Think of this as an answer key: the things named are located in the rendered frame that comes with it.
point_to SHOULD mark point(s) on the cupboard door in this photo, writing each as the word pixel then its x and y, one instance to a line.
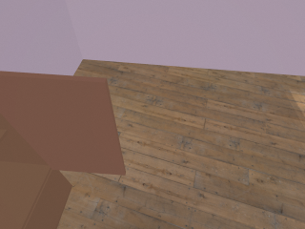
pixel 67 119

